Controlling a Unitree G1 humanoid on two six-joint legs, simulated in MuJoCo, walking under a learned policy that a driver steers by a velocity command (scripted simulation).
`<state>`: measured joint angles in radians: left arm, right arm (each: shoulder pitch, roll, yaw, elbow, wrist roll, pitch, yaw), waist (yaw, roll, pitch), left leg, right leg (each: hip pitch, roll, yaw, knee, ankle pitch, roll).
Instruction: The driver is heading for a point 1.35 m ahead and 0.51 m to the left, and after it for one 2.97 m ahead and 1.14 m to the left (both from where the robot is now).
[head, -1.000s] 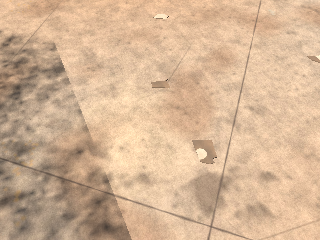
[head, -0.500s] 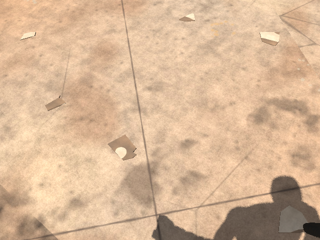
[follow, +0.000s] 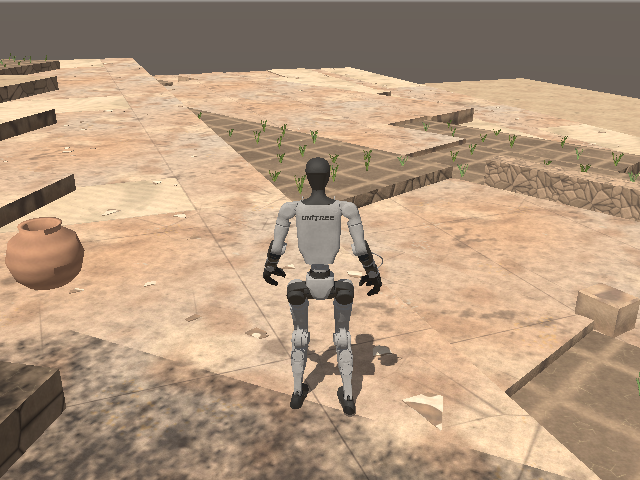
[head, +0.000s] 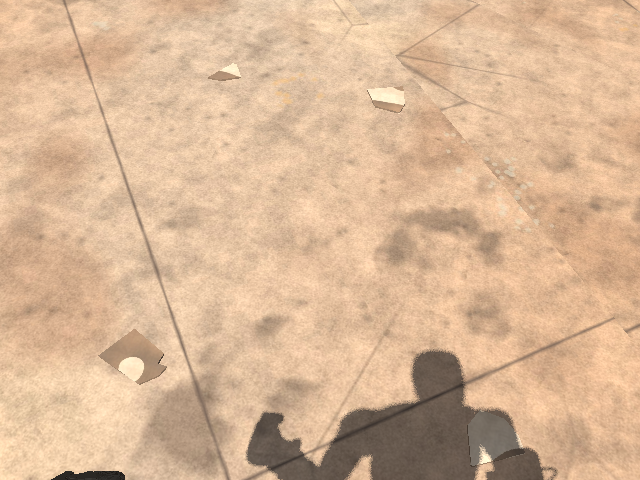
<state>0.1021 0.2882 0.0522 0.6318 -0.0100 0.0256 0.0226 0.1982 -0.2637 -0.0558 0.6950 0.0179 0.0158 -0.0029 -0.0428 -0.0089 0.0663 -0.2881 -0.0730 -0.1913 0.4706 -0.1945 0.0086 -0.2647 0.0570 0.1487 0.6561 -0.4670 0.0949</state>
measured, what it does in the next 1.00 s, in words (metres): walks ahead, turning left: right foot, then left foot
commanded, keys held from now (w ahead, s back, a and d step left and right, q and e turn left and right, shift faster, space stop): q+shift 0.10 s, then w+q+shift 0.64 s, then w+e+shift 0.26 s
